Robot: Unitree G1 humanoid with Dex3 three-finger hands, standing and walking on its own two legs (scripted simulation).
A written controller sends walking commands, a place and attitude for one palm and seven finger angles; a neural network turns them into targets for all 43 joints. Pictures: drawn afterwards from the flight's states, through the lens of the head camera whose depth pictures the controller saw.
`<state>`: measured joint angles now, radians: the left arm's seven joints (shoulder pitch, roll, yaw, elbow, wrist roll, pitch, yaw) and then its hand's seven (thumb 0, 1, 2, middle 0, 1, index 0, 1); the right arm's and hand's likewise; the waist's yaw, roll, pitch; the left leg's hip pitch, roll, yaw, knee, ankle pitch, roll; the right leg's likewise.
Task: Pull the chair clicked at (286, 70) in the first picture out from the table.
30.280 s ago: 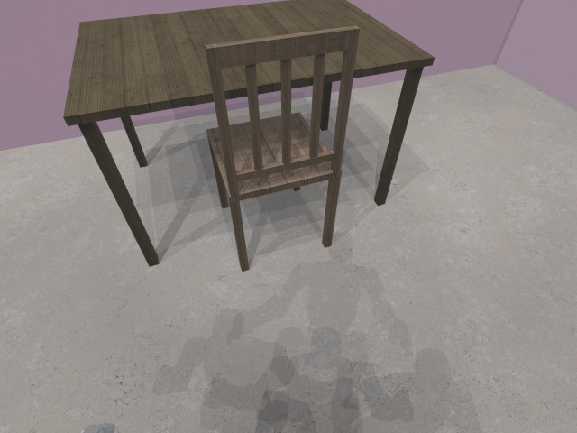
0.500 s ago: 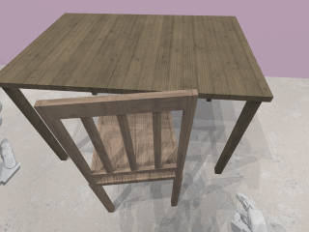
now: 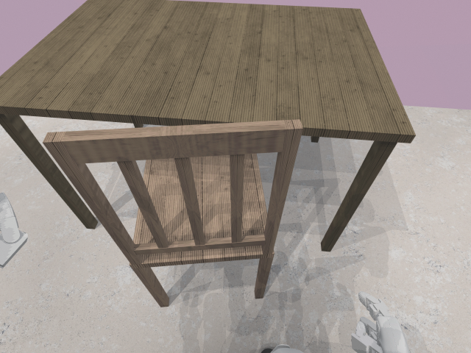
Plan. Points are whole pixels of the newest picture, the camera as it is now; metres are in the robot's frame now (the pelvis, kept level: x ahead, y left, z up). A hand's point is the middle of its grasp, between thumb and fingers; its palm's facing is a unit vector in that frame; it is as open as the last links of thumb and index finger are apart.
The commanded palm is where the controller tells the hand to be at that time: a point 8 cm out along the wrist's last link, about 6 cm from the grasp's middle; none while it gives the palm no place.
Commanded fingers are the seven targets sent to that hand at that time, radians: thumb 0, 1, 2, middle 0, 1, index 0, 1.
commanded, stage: step back with the hand held close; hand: left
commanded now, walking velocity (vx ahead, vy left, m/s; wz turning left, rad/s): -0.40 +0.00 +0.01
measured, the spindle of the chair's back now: (192, 207) +0.42 +0.12 -0.06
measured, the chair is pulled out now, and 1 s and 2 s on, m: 0.12 0.12 0.12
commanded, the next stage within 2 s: stop stepping back and stand still in 0.84 s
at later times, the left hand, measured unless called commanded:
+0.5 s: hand (27, 266) +0.18 +0.23 +0.18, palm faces +0.31 -0.79 -0.53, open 7.4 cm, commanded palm +0.11 +0.29 +0.20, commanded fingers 0.00 0.90 0.90 -0.20 -0.30 -0.20 -0.30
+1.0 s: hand out of the picture +0.07 +0.25 +0.18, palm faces +0.38 -0.78 -0.50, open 7.4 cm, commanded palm +0.00 +0.29 +0.20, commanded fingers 0.00 0.90 0.90 -0.20 -0.30 -0.20 -0.30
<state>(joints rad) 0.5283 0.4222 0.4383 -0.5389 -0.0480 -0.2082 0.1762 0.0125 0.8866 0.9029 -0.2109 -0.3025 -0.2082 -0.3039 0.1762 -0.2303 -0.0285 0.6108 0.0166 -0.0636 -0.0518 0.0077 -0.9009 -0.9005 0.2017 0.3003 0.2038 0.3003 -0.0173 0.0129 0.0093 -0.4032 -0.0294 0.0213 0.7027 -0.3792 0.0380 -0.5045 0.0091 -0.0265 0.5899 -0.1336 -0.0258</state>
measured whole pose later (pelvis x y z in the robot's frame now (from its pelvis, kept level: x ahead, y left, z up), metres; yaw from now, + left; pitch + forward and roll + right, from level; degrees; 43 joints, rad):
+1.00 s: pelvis -0.14 -0.01 +0.01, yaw +0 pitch +1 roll +0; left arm 0.60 0.47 0.45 -0.56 -0.06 -0.20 0.16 0.01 0.89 0.90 -0.21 -0.30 -0.21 -0.30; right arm 0.17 -0.18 -0.02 0.65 -0.01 -0.11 -0.07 0.01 -0.90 -0.90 0.20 0.30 0.20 0.30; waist -0.02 -0.04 0.02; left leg -0.38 0.05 0.04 0.61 -0.25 0.00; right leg -0.51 0.02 0.01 0.84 -0.41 0.01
